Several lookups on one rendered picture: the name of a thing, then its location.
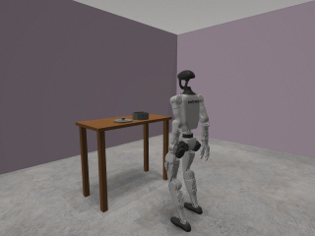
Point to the table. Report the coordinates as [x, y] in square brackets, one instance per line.
[107, 124]

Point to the right robot hand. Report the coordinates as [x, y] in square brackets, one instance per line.
[205, 148]

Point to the robot right upper arm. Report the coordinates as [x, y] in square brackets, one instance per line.
[202, 109]

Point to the lid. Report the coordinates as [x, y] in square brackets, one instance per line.
[123, 120]

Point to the robot left upper arm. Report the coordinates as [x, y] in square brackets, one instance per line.
[175, 102]

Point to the robot right shin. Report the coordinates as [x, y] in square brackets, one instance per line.
[191, 187]

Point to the right robot forearm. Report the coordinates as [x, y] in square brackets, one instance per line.
[205, 132]

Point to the robot right foot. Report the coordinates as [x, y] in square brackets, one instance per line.
[196, 209]

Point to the left robot hand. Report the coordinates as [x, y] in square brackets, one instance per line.
[170, 158]

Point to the pot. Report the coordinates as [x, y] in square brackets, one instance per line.
[140, 115]

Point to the left robot forearm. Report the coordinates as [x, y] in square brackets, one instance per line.
[174, 137]

